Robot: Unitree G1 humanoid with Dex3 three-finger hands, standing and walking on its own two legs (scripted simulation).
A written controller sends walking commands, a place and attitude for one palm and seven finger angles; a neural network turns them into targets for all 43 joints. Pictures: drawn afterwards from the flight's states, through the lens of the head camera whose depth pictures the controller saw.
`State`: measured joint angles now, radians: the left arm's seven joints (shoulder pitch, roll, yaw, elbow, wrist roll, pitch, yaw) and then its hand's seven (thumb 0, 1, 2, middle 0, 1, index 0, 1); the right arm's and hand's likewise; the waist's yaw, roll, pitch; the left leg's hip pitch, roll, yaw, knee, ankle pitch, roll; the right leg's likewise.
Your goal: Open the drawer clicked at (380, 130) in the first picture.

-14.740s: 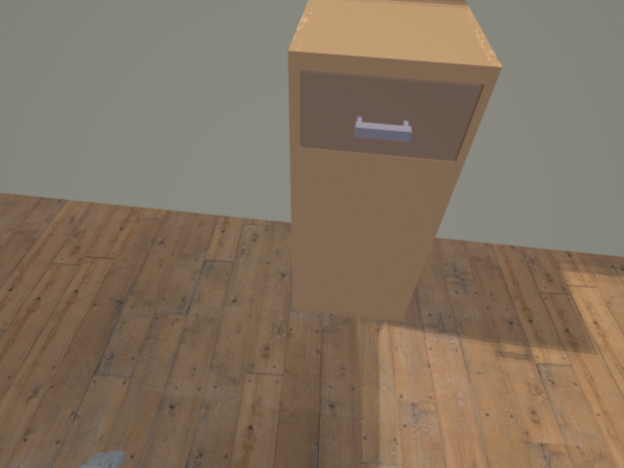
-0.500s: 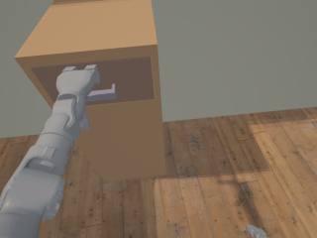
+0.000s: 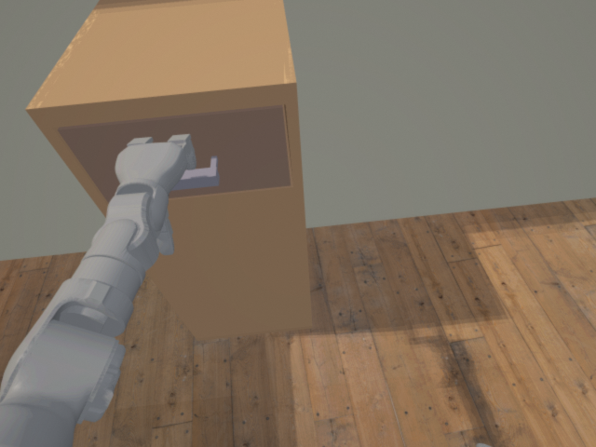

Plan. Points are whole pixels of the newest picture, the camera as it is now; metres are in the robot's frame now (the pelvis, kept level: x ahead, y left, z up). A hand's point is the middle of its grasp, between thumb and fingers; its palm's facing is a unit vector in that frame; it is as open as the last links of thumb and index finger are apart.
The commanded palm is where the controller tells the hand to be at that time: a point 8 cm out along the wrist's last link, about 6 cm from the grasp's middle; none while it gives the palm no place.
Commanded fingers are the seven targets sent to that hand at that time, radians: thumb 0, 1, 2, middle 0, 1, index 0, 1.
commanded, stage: lower the fingers behind the handle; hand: left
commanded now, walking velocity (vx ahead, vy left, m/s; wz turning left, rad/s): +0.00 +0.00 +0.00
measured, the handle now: (185, 171) +0.54 +0.22 +0.05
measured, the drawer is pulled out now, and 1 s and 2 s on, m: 0.00 0.00 0.00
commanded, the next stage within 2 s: lift the fingers back up to retry in 1.62 s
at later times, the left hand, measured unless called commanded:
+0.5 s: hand (168, 203) +0.45 +0.21 +0.07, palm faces -0.07 +0.00 -1.00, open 13.9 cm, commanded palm +0.43 +0.21 +0.13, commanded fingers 0.00 -0.50 0.30 -0.30 -1.20 -0.30 -1.20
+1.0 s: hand (181, 202) +0.46 +0.20 +0.06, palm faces +0.01 +0.02 -1.00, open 13.8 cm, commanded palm +0.43 +0.20 +0.09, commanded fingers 0.00 -0.50 0.30 -0.30 -1.20 -0.30 -1.20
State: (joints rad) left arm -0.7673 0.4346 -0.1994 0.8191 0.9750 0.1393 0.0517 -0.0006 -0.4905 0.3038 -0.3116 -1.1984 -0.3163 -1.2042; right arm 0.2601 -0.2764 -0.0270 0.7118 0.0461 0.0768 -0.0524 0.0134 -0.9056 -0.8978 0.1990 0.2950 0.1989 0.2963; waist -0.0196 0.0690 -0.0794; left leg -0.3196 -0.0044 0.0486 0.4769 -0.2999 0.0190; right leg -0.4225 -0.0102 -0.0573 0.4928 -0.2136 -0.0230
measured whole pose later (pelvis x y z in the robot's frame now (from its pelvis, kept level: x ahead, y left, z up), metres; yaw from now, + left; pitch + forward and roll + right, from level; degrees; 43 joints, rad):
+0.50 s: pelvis +0.01 +0.00 +0.00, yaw +0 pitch +10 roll +0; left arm -0.73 0.42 -0.16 0.81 1.01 0.09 0.11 0.00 -0.49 0.30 -0.32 -1.20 -0.29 -1.21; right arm 0.25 -0.25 -0.03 0.71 0.02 0.08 -0.06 0.01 -0.90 -0.90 0.20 0.30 0.20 0.30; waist -0.02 0.05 -0.08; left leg -0.36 0.00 0.04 0.52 -0.32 0.02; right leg -0.46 -0.01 -0.07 0.53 -0.24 -0.02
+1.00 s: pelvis +0.00 +0.00 -0.01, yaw -1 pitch +12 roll +1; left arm -0.80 0.39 -0.11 0.99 1.06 0.11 0.29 0.00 -0.49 0.30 -0.32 -1.21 -0.30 -1.26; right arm 0.27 -0.25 -0.02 0.73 0.02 0.07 -0.03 0.01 -0.91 -0.90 0.20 0.30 0.20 0.30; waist -0.05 0.05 -0.11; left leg -0.44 0.01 0.07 0.56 -0.33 0.02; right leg -0.55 0.00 -0.04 0.57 -0.23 -0.03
